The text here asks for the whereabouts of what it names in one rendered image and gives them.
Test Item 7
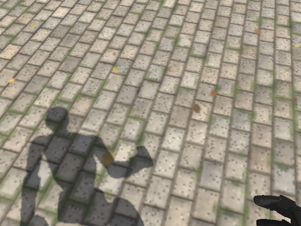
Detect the robot right hand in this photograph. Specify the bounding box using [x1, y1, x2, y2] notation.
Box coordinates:
[253, 195, 301, 226]

